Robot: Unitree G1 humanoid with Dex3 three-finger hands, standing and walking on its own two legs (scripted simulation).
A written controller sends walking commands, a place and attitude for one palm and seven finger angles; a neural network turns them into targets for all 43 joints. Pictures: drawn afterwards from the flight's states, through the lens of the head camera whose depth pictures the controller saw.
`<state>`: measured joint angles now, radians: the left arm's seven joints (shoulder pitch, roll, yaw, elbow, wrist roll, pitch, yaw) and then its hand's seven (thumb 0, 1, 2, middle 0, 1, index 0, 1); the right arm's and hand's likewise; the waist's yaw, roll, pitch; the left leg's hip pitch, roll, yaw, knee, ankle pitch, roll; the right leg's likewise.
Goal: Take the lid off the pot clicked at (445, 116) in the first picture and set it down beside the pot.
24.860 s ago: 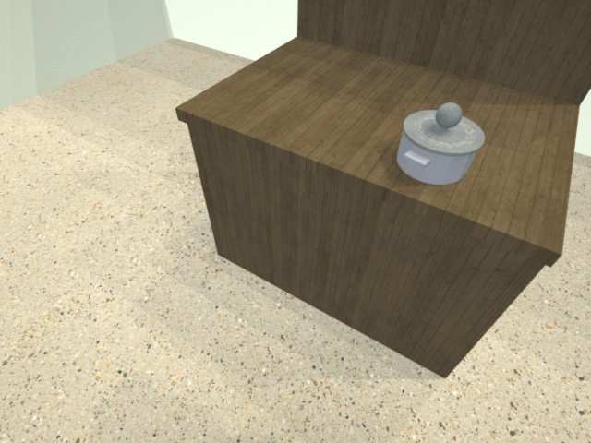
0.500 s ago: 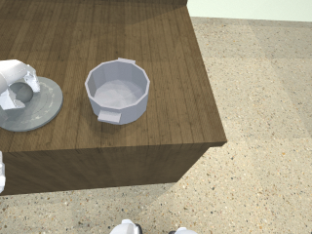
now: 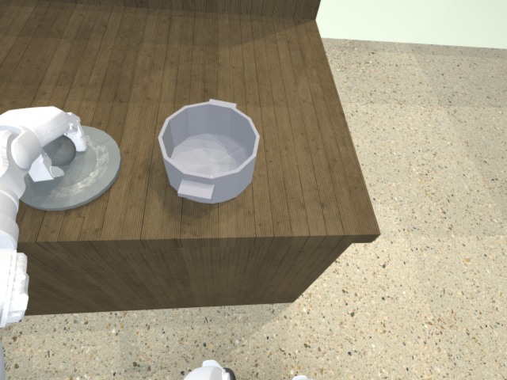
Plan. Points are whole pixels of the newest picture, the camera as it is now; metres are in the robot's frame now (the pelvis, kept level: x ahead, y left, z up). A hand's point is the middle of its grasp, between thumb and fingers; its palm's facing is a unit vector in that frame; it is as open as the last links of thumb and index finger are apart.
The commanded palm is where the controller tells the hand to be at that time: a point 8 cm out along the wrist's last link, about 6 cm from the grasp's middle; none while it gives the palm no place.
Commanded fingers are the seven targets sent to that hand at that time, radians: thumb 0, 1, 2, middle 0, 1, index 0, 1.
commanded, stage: open the fingers wide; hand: left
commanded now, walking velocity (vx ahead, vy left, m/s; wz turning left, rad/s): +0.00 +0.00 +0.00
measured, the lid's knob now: (57, 149) +0.47 +0.32 +0.03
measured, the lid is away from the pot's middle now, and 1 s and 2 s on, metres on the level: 0.25 0.25 0.25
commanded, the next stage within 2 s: raise the empty hand in 0.56 s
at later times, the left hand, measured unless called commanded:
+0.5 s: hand (51, 160) +0.44 +0.32 +0.05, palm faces -0.43 -0.10 -0.90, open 10.8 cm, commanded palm +0.46 +0.30 +0.11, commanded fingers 0.00 -0.04 0.70 -0.37 -0.82 -0.37 -0.82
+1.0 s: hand (45, 145) +0.44 +0.31 +0.08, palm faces -0.42 -0.09 -0.90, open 11.0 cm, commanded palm +0.46 +0.30 +0.15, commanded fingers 0.00 -0.04 0.70 -0.37 -0.82 -0.37 -0.82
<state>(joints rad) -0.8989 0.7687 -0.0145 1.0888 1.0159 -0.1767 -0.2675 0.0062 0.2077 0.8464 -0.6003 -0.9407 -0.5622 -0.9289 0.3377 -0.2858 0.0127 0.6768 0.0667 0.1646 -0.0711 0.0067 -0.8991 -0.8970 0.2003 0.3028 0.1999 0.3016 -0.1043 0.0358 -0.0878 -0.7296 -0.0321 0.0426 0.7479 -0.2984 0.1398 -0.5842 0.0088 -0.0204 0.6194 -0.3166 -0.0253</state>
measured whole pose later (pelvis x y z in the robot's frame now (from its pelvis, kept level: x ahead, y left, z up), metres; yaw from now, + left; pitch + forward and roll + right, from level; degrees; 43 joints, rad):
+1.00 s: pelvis +0.00 -0.01 +0.01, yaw +2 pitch +14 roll -5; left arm -0.92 0.76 -0.05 1.06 1.00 -0.14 -0.30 0.00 -0.02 0.70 -0.39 -0.82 -0.38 -0.82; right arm 0.34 -0.29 0.02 0.69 0.08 0.16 -0.07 0.01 -0.90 -0.90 0.20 0.30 0.20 0.30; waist -0.10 0.04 -0.08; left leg -0.66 -0.04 0.02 0.70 -0.28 0.12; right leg -0.51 0.02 -0.01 0.58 -0.31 -0.01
